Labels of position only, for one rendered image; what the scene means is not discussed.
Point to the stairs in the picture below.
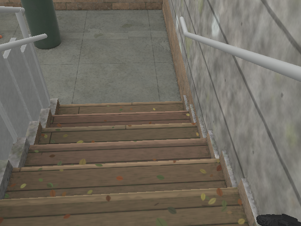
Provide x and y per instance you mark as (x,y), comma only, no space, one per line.
(121,164)

